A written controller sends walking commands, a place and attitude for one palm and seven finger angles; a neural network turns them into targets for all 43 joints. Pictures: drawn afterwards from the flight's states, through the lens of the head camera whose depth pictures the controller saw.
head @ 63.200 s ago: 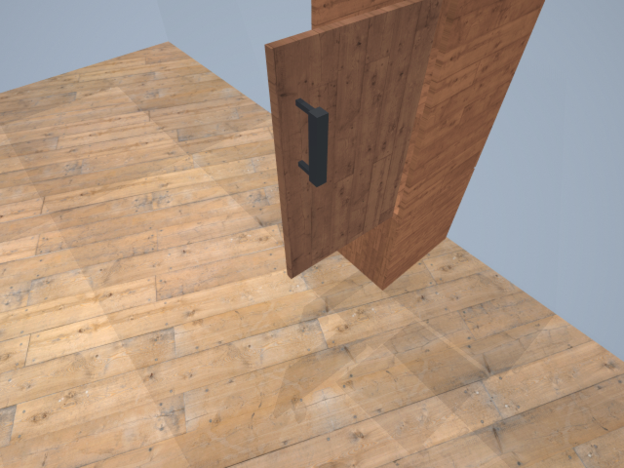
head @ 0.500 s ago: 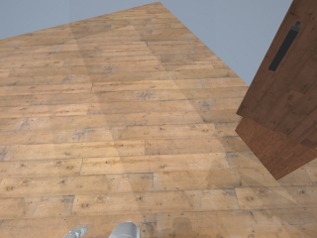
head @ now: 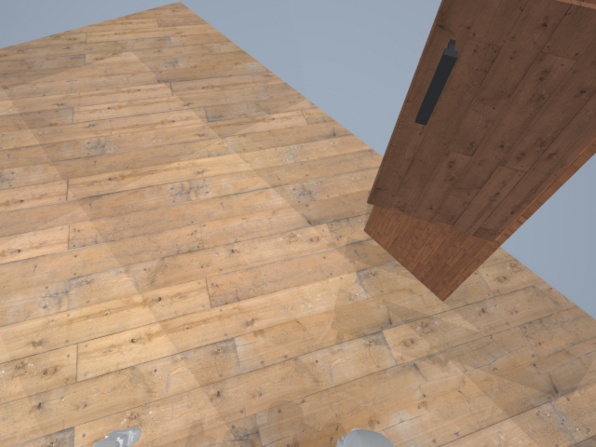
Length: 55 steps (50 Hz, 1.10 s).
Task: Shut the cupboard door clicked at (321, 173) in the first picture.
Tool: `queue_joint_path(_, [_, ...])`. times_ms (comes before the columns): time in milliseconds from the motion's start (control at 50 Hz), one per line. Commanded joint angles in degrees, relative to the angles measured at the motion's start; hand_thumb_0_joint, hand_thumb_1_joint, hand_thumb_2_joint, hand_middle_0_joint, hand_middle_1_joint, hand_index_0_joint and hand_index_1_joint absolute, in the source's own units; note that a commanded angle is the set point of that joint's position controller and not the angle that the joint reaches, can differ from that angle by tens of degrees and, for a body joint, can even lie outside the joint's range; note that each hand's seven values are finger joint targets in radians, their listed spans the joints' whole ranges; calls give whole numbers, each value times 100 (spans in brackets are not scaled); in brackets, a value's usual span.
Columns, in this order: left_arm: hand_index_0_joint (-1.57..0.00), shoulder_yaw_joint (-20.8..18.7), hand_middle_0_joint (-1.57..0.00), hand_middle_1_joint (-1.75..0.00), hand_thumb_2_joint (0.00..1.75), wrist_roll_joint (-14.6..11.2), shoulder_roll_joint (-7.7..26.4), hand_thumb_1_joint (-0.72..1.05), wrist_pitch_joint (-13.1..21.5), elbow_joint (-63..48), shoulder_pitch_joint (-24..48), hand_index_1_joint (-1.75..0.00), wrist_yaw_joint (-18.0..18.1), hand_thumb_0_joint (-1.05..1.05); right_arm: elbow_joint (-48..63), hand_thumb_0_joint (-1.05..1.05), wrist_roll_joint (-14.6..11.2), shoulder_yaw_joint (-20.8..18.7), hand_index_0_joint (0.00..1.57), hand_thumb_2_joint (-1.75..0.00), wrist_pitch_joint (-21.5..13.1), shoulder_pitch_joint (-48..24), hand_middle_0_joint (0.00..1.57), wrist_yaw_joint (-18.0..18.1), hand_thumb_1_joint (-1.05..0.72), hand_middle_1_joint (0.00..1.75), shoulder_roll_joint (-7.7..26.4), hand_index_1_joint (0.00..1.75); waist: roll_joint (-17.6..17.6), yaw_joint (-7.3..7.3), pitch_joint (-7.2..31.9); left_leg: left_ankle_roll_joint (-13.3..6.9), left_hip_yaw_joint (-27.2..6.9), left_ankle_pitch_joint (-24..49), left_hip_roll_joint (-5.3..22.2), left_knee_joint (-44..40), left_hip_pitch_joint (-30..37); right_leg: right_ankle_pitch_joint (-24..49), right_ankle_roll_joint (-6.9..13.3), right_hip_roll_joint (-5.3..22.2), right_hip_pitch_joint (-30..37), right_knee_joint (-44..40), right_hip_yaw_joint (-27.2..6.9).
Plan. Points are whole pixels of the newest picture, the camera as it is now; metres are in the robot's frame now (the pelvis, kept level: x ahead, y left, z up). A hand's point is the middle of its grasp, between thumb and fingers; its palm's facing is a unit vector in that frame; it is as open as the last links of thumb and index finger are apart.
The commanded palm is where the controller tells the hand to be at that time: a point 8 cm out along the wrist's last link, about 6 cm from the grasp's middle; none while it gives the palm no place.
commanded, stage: turn to face it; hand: left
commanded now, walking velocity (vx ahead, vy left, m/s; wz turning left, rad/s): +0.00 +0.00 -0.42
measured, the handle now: (436, 83) +0.74 -0.21 +0.08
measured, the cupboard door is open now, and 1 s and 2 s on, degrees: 30 30 30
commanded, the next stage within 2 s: take the last steps up to it in 0.40 s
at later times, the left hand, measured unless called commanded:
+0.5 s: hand (204, 446) +0.13 +0.14 -0.18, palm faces -0.16 -0.97 -0.17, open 7.4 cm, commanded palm none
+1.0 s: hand (275, 364) +0.26 +0.05 -0.17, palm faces -0.38 -0.91 -0.19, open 7.4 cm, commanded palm none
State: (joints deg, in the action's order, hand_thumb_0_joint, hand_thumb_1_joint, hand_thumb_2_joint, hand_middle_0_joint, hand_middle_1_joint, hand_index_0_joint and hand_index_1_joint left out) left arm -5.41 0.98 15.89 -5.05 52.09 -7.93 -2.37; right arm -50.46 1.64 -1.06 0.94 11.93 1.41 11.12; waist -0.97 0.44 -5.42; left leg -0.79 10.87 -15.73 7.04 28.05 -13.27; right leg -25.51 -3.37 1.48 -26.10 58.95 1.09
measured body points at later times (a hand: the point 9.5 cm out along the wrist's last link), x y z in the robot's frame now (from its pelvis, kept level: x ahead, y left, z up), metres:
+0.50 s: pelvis +0.03 -0.02 -0.01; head +0.06 -0.02 +0.44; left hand +0.14 +0.19 -0.17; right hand +0.03 -0.28 -0.15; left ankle +0.05 +0.09 -0.74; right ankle -0.02 -0.15 -0.74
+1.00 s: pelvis +0.09 -0.10 -0.02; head +0.13 -0.11 +0.43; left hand +0.28 +0.10 -0.16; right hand -0.07 -0.31 -0.16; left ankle +0.06 +0.08 -0.74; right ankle +0.08 -0.23 -0.75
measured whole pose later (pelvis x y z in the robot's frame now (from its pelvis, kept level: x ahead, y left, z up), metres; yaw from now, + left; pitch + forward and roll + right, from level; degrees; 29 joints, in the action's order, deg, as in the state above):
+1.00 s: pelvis +0.09 -0.10 -0.02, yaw -19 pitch +1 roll +0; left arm -3.6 1.7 13.1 -0.8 56.7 -6.9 -3.8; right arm -62.2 2.0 -3.3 -0.2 24.2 0.6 12.1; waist 0.5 -3.6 -2.6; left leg 4.7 10.6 -23.0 10.3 30.4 -6.7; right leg -14.0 0.4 2.2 -19.0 30.8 4.4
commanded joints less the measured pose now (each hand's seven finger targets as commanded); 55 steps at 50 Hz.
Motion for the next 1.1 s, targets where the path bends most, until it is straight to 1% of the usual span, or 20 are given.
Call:
queue_joint_path(0, [-20,34,-20,-30,90,19,85,90,175,-533,382,-30,-3,0,90,0,16,-414,20,-90,-92,481,20,48,-90,30,1335,30,1331,-320,817,-649,-723,2879,1344,-553,940,-32,66,-22,121,-1072,306])
queue_joint_path(60, [-20,69,-20,-30,90,12,104,90,239,-460,171,-30,38,0,11,0,2,-462,20,-90,-65,408,20,14,-90,30,1426,30,1360,-209,914,-492,-579,2791,1364,-173,817,441,219,-120,765,-2169,439])
queue_joint_path(100, [-20,23,-20,-30,90,39,398,90,324,-263,-440,-30,86,0,10,0,-62,-462,20,-90,-50,315,20,-27,-90,30,1337,30,748,115,1061,-26,-245,1990,1032,657,103,1828,383,54,2096,-3660,220])
queue_joint_path(120, [-20,-65,-20,-30,90,88,945,90,395,-163,-756,-30,166,0,148,0,-116,-390,20,-90,-38,268,20,-60,-90,30,973,30,-699,265,1159,340,157,161,393,1644,-1149,3155,805,1262,3061,-3923,-1186])
queue_joint_path(140, [-20,-97,-20,-30,90,38,1277,90,415,-52,-991,-30,224,0,353,0,-107,-293,20,-90,19,-52,20,-47,-90,30,751,30,-1317,403,933,489,-186,-2217,-202,2806,-1999,4652,1445,2148,2852,-3885,-2078])
queue_joint_path(180, [-20,-128,-20,-30,90,26,1096,90,410,-65,-748,-30,357,0,311,0,-108,-272,20,-90,102,-190,20,49,-90,30,809,30,-1519,264,829,463,-993,-1928,-120,3766,-2398,4620,1703,1934,2524,-3859,-2148])
queue_joint_path(260, [-20,50,-20,-30,90,16,644,90,454,-263,-60,-30,332,0,-73,0,-65,-258,20,-90,127,263,20,-36,-90,30,748,30,-833,-161,841,560,-918,-794,-135,3547,-1713,4000,1330,1171,1851,-3824,-931])
queue_joint_path(380, [-20,-12,-20,-30,90,72,699,90,439,-91,-245,-30,326,0,-28,0,-99,-216,20,-90,54,95,20,-24,-90,30,598,30,-730,-14,719,510,-766,-869,-335,1873,-1227,3400,1494,1244,1787,-3845,-1364])
queue_joint_path(460, [-20,0,-20,-30,90,-21,552,90,376,-18,-124,-30,333,0,-272,0,-101,-189,20,-90,-53,713,20,48,-90,30,629,30,-515,-297,808,404,-770,697,-388,-315,329,2910,973,822,1130,-3168,-1268])
queue_joint_path(500, [-20,103,-20,-30,90,-70,-42,90,322,-76,-509,-30,277,0,-267,0,19,-280,20,-90,-130,918,20,71,-90,30,1348,30,1622,-221,899,-373,-2566,1537,1316,-953,804,151,392,-255,298,-1909,-279])
queue_joint_path(540, [-20,63,-20,-30,90,41,133,90,239,-147,-77,-30,221,0,-309,0,71,-317,20,-90,-140,1092,20,170,-90,30,1459,30,1586,-461,642,-716,-3208,607,1831,-1502,711,-763,290,-223,-550,92,-477])
queue_joint_path(580, [-20,10,-20,-30,90,75,200,90,293,-65,-50,-30,83,0,-190,0,56,-237,20,-90,-192,757,20,148,-90,30,1128,30,1022,-277,318,-600,-2571,-49,1476,-1600,468,-39,281,-10,-781,636,-413])
queue_joint_path(640, [-20,26,-20,-30,90,71,42,90,308,21,-119,-30,-21,0,-289,0,49,-254,20,-90,-292,857,20,140,-90,30,1024,30,925,-254,374,-504,-1780,325,1226,-1601,855,533,215,52,-916,490,-261])
queue_joint_path(840, [-20,120,-20,-30,90,77,-118,90,352,-40,508,-30,-155,0,-704,0,83,-424,20,-90,-316,1185,20,45,-90,30,1167,30,1085,-419,127,-541,-955,145,1361,-1629,693,870,207,211,-243,-1753,261])
queue_joint_path(880, [-20,108,-20,-30,90,79,-52,90,396,8,425,-30,-151,0,-745,0,87,-443,20,-90,-308,1095,20,22,-90,30,1221,30,1175,-359,134,-506,-949,187,1387,-1428,462,778,267,135,302,-2162,361])
queue_joint_path(940, [-20,24,-20,-30,90,82,236,90,524,473,-780,-30,-87,0,-787,0,25,-417,20,-90,-290,903,20,-26,-90,30,1158,30,432,242,597,-101,-374,622,807,-12,-261,1351,464,-156,2353,-3371,559])
queue_joint_path(960, [-20,-87,-20,-30,90,96,712,90,606,733,-1573,-30,-3,0,-695,0,-49,-338,20,-90,-310,805,20,-83,-90,30,848,30,-566,609,951,117,193,139,301,1423,-1362,408,851,803,3592,-3851,-565])
queue_joint_path(980, [-20,-157,-20,-30,90,60,1136,90,635,906,-2074,-30,111,0,-380,0,-97,-219,20,-90,-295,384,20,-94,-90,30,439,30,-1624,762,848,203,22,-2168,-367,2919,-2415,355,1380,1931,3652,-4549,-2367])
queue_joint_path(1020, [-20,-83,-20,-30,90,32,884,90,634,781,-1409,-30,226,0,-401,0,-94,-280,20,-90,-276,140,20,-40,-90,30,596,30,-1372,494,452,104,-842,-1602,-38,4081,-2829,195,1750,1985,2844,-4876,-2462])
queue_joint_path(1080, [-20,121,-20,-30,90,33,198,90,743,628,-586,-30,280,0,-614,0,1,-260,20,-90,-225,503,20,-122,-90,30,394,30,-396,-104,427,195,-832,-758,162,3437,-1973,1448,1529,1391,1962,-4635,-777])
